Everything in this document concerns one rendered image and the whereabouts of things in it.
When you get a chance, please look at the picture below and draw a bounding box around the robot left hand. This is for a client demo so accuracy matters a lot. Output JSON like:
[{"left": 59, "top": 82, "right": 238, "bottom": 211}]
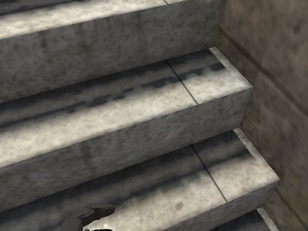
[{"left": 59, "top": 203, "right": 116, "bottom": 231}]

